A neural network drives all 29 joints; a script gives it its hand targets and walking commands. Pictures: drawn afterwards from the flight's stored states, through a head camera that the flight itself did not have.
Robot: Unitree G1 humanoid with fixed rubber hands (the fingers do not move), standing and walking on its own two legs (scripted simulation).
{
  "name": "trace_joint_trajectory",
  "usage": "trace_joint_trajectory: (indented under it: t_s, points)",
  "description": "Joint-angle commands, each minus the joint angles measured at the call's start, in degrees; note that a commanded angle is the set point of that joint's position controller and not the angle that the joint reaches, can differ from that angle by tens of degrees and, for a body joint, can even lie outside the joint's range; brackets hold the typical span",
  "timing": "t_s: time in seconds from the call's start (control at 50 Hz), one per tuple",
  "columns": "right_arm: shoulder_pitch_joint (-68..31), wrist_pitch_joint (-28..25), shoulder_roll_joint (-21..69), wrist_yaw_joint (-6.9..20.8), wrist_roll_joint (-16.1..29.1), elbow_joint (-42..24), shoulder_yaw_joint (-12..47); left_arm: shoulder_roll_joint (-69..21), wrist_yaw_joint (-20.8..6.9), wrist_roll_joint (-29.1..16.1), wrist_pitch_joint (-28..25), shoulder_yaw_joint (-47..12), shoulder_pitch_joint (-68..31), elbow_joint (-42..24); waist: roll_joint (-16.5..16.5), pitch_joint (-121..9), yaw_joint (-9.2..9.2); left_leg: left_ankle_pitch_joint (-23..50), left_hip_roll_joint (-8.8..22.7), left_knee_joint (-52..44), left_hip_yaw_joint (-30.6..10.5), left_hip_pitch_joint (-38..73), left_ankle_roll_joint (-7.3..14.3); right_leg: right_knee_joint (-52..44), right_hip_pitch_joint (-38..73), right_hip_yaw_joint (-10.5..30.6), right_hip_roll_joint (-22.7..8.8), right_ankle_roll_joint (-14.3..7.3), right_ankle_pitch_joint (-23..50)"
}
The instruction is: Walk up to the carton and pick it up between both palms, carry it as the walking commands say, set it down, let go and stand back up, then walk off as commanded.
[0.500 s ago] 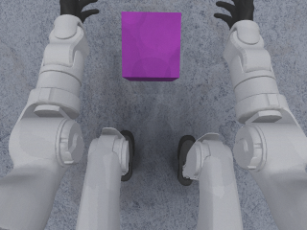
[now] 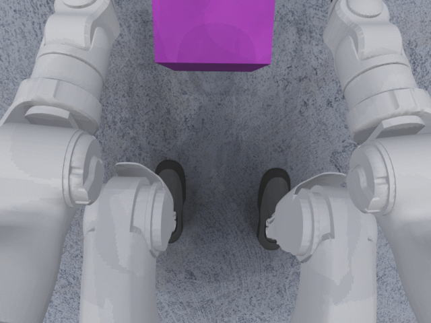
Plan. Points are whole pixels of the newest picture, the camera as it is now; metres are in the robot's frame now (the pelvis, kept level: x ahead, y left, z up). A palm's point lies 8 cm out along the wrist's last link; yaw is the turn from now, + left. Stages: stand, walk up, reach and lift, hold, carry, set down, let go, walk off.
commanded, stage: reach and lift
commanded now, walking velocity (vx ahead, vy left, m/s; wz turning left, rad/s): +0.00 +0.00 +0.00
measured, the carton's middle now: (213, 12) +0.55 +0.05 -0.29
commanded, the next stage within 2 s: none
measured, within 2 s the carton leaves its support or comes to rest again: leaves its support in 1.60 s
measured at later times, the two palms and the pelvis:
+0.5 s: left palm out of the picture +0.55 +0.19 -0.22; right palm out of the picture +0.57 -0.12 -0.22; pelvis +0.00 +0.00 -0.03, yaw +0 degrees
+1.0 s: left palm out of the picture +0.55 +0.17 -0.22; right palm out of the picture +0.56 -0.09 -0.22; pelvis +0.00 +0.00 -0.03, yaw +0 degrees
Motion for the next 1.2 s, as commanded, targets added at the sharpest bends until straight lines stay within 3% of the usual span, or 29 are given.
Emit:
trace_joint_trajectory:
  t_s: [0.0, 0.2, 0.24, 0.36, 0.52, 0.7, 0.82, 0.9, 1.0, 1.08, 1.18]
  points:
    - [-16.91, -1.45, -5.60, 0.25, 1.24, -3.93, 1.23, 6.52, -0.29, -0.89, -1.54, -0.49, -16.64, -3.51, 0.84, -71.19, 0.62, 20.01, -3.20, -7.27, 2.09, 37.51, -2.23, -6.30, 32.92, -2.78, 4.10, 0.75, 17.77]
    - [-22.18, -2.24, -7.06, 0.63, 3.36, -1.70, 3.90, 9.44, -1.08, -3.06, -2.54, -1.98, -20.92, -1.07, -0.33, -68.67, 0.99, 18.92, -2.65, -3.05, 1.94, 35.02, -2.08, -1.71, 34.61, -1.93, 3.18, 0.86, 18.01]
    - [-22.27, -2.27, -6.51, 0.70, 2.89, -2.61, 3.59, 9.45, -1.16, -3.18, -2.76, -2.49, -21.27, -1.29, -0.69, -66.50, 0.24, 19.50, -2.73, -2.77, 1.80, 34.42, -1.85, -1.49, 33.16, -1.97, 3.26, 0.88, 18.40]
    - [-19.06, -2.20, -5.70, 1.01, 3.29, -1.60, 3.67, 8.61, -1.33, -2.53, -2.82, -2.19, -17.94, 0.26, -0.22, -66.52, 1.29, 20.96, -2.77, -2.37, 1.98, 35.30, -1.97, -1.08, 32.99, -2.11, 3.39, 1.03, 19.72]
    - [-19.42, -2.00, -4.83, 1.34, 1.68, -1.07, 1.89, 6.52, -1.95, -1.77, -2.56, -2.16, -18.84, -0.34, 0.02, -64.02, 0.54, 19.19, -3.19, -3.07, 1.96, 34.04, -2.13, -1.76, 31.93, -2.27, 3.80, 0.96, 18.11]
    - [-21.01, -1.78, -1.93, 1.53, -1.14, -1.50, 0.15, 3.88, -1.99, 1.13, -2.41, -0.32, -20.62, -0.55, -0.35, -61.27, 0.96, 17.60, -4.15, -3.79, 2.17, 33.95, -1.97, -2.25, 31.61, -2.47, 4.69, 1.25, 16.27]
    - [-20.90, -1.50, 2.94, 2.47, -4.95, -2.24, -1.83, -2.71, -3.47, 2.27, -2.05, -0.84, -21.72, -1.31, -0.17, -58.69, -0.90, 17.02, -5.08, -3.81, 2.43, 32.94, -2.25, -2.45, 31.97, -2.76, 5.50, 1.14, 16.36]
    - [-24.16, -0.49, 17.92, 6.12, -6.92, -3.37, -0.93, -17.63, -6.91, 3.06, -0.89, -3.43, -25.44, -2.57, -0.35, -55.86, -1.17, 16.51, -6.07, -3.76, 2.35, 31.87, -2.05, -2.15, 31.10, -3.20, 6.41, 0.75, 16.05]
    - [-26.16, 2.57, 44.64, 14.51, -10.64, -5.18, -0.65, -44.45, -15.27, 5.98, 2.32, -5.28, -29.05, -4.77, -0.92, -50.43, -1.73, 14.79, -7.22, -2.58, 2.80, 28.50, -1.51, -1.29, 27.97, -4.21, 7.78, -0.27, 14.70]
    - [-22.43, 4.09, 50.79, 18.03, -11.24, -6.39, -0.98, -51.61, -18.68, 6.84, 4.44, -5.02, -24.62, -6.64, 0.11, -48.85, -1.19, 15.25, -7.35, -1.56, 3.53, 27.68, -0.93, -0.41, 25.59, -4.61, 8.22, -1.17, 14.83]
    - [-20.85, 4.35, 54.95, 19.32, -9.82, -8.30, 0.08, -55.95, -20.49, 5.50, 5.09, -5.79, -22.24, -8.84, -0.09, -49.37, -0.94, 18.79, -7.55, -0.17, 3.37, 27.03, -0.53, 0.58, 24.94, -4.31, 8.53, -1.61, 18.34]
